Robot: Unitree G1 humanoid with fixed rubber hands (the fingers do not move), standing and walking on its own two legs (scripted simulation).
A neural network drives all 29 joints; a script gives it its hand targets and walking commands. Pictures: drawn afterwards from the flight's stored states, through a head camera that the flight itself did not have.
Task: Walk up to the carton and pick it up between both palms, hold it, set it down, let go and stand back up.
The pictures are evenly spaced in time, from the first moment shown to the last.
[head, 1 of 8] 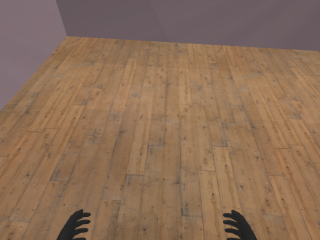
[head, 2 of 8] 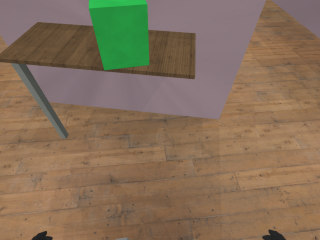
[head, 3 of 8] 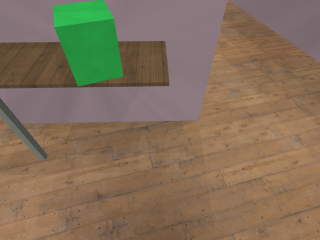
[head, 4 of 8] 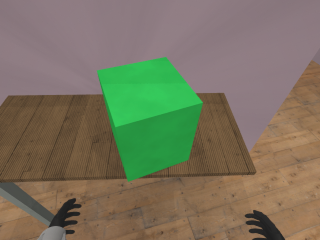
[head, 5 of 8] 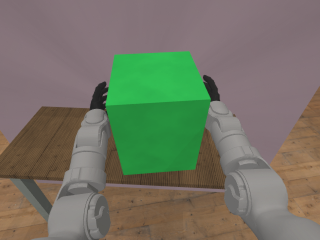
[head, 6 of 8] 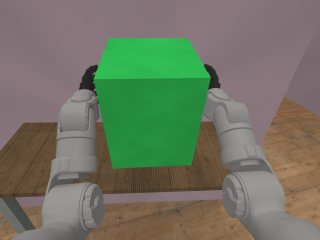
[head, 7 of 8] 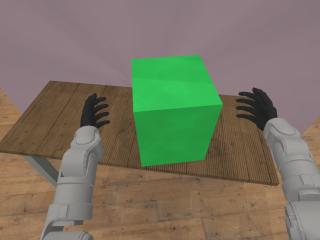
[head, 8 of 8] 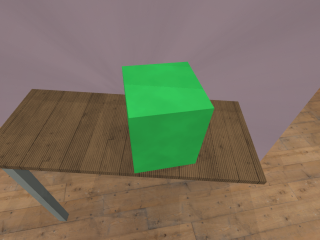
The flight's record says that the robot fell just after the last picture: no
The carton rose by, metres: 0.19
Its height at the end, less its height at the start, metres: +0.00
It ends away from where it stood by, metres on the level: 0.01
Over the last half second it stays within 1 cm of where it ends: yes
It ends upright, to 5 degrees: yes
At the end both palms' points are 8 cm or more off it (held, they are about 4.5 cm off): yes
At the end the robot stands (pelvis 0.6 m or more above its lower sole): yes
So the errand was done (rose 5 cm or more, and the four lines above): yes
